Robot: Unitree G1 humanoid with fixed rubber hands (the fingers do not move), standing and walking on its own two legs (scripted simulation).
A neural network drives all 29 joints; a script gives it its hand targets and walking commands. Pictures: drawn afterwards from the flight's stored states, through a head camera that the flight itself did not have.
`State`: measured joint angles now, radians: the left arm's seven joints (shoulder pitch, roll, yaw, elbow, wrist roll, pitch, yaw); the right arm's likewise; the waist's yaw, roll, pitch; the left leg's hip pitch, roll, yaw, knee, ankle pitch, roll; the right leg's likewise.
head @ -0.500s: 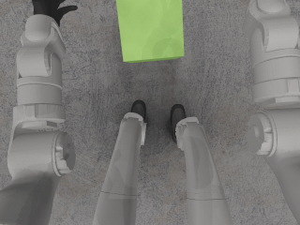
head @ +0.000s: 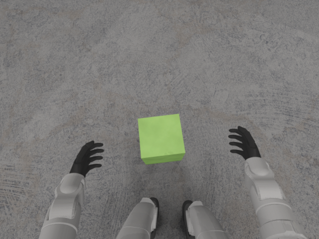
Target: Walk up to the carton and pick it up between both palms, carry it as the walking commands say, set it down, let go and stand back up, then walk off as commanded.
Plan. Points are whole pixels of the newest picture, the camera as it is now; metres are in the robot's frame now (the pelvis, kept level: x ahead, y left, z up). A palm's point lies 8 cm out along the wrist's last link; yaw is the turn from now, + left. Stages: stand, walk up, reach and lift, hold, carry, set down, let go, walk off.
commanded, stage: let go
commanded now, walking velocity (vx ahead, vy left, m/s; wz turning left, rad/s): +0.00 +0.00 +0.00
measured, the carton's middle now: (161, 141) +0.47 +0.05 -0.62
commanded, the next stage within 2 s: stand in 0.76 s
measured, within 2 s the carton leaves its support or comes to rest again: neither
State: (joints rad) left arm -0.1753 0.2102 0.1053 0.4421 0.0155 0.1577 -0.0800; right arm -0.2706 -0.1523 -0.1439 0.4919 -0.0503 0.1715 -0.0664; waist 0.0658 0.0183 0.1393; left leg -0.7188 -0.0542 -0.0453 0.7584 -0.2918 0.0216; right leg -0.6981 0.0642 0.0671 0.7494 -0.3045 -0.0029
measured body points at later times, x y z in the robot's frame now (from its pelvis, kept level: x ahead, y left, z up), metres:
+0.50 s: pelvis +0.05 -0.01 +0.03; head +0.08 -0.02 +0.48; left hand +0.21 +0.22 -0.05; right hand +0.21 -0.24 -0.06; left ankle +0.04 +0.10 -0.71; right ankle +0.03 -0.12 -0.71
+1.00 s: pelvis +0.07 +0.00 +0.03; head +0.01 +0.01 +0.47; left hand +0.18 +0.28 -0.07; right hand +0.18 -0.27 -0.07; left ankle +0.04 +0.10 -0.71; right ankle +0.03 -0.12 -0.71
